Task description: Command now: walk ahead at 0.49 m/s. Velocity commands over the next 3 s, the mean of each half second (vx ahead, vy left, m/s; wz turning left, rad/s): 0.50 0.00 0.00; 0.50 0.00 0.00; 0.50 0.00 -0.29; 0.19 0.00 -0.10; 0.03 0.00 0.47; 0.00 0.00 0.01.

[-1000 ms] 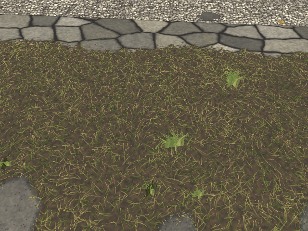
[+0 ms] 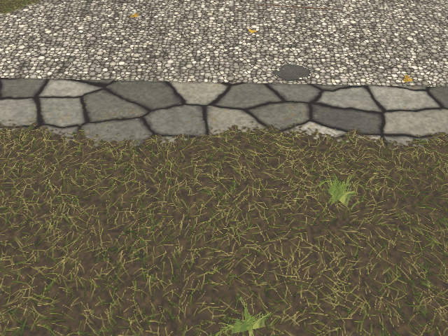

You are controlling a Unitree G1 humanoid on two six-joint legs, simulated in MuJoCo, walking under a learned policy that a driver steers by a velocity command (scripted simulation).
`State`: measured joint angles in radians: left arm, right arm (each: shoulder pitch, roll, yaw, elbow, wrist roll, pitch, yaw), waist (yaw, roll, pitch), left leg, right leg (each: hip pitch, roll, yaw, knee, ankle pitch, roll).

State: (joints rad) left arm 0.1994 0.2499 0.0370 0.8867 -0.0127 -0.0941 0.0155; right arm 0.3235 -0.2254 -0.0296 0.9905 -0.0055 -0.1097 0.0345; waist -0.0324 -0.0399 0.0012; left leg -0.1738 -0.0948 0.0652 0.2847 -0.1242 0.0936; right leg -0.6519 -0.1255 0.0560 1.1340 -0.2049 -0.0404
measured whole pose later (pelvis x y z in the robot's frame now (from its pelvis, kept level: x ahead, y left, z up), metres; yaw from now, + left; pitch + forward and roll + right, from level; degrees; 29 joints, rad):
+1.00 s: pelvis +0.55 -0.01 -0.01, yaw +1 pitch +1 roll +0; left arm 0.30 0.26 0.05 0.96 -0.02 -0.10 0.00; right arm 0.17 -0.24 -0.05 0.90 0.00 -0.10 0.03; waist 0.00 -0.03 0.02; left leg -0.35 -0.03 0.06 0.46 -0.15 0.07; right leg -0.42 -0.05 0.03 1.19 -0.36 -0.05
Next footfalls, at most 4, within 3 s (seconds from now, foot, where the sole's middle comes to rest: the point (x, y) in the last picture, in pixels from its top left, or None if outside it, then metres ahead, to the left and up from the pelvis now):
0.30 right None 0.33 -0.17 -0.78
0.86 left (202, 296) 0.65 0.07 -0.78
1.44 right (269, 215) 0.95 -0.17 -0.78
1.92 left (227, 172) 1.16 -0.02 -0.78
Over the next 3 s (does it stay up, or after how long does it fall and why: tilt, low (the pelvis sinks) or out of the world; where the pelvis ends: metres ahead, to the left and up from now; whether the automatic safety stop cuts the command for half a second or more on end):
stays up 1.02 -0.10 -0.01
